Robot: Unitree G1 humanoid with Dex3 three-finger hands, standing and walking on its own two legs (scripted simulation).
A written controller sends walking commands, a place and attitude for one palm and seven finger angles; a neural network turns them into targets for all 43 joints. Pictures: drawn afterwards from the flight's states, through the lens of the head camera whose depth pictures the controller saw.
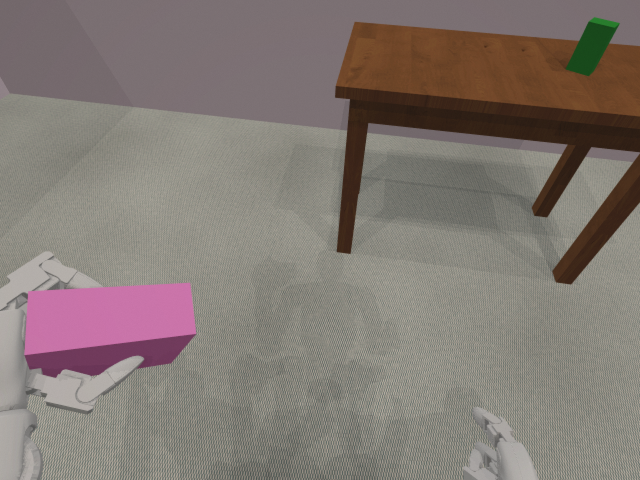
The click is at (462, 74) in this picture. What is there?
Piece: table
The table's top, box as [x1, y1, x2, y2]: [335, 22, 639, 128]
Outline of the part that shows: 335,90 335,97 639,128 639,46 609,43 595,69 589,76 586,76 565,69 578,41 354,22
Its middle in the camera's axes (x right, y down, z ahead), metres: +0.60 -0.54 +1.24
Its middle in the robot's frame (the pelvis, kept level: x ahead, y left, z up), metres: +1.32 -0.53 -0.04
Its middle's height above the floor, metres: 0.73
